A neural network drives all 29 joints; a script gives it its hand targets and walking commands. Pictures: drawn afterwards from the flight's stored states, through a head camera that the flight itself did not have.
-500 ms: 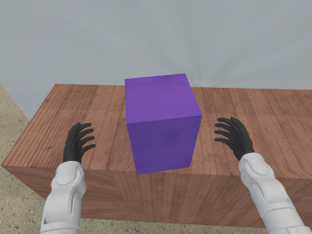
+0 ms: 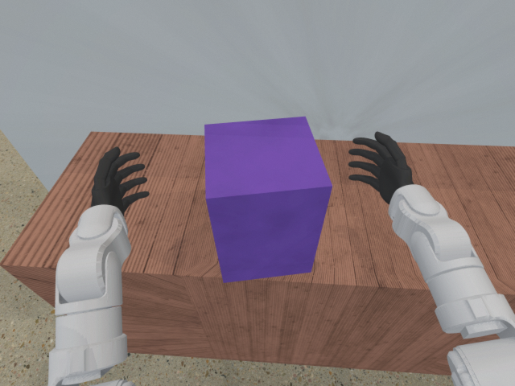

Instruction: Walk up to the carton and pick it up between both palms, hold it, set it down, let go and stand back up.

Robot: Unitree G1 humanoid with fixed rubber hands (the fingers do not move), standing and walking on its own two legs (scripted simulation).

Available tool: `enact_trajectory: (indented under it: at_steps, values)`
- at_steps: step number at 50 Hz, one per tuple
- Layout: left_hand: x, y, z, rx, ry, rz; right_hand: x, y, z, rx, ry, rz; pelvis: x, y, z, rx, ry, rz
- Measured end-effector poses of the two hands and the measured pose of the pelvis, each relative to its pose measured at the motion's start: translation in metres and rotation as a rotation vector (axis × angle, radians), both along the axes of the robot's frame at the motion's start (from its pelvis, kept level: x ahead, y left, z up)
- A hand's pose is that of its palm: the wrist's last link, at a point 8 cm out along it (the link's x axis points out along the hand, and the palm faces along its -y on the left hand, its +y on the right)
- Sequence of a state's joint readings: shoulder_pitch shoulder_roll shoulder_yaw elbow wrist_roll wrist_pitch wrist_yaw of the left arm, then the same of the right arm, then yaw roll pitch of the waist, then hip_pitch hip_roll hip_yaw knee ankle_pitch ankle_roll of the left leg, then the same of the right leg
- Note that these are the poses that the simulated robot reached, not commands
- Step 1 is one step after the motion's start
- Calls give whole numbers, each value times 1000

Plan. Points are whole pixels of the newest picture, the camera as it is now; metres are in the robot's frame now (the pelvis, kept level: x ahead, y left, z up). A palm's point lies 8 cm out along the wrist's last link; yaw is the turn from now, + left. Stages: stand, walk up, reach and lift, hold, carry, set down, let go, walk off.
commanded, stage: reach and lift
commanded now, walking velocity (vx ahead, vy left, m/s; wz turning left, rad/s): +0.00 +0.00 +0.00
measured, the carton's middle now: (262, 204) +0.43 +0.04 +0.01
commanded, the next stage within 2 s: none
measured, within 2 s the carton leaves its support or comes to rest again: neither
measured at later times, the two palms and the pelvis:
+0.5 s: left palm (98, 149) +0.36 +0.26 +0.21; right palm (387, 127) +0.44 -0.14 +0.20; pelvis +0.00 +0.00 +0.00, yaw +1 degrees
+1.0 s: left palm (121, 167) +0.37 +0.25 +0.16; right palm (370, 146) +0.45 -0.13 +0.15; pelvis +0.00 +0.01 +0.00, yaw +1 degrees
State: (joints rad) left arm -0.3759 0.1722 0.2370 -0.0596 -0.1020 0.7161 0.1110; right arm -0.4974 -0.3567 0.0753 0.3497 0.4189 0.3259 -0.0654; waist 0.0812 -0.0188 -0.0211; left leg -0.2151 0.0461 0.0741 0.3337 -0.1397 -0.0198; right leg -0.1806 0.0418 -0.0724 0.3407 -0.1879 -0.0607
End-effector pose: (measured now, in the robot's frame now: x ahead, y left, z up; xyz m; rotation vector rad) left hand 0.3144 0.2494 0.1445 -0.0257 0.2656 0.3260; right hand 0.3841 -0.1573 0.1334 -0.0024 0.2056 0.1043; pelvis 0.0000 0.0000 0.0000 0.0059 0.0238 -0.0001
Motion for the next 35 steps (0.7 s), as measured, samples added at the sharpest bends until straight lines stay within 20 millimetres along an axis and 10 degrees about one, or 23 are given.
enact_trajectory:
  at_steps: [35]
  values:
    - [64, 12, 77, 34, -39, 3, 74, 24, 81, -10, -12, 27, 1, 2, -1, -10, 52, 16]
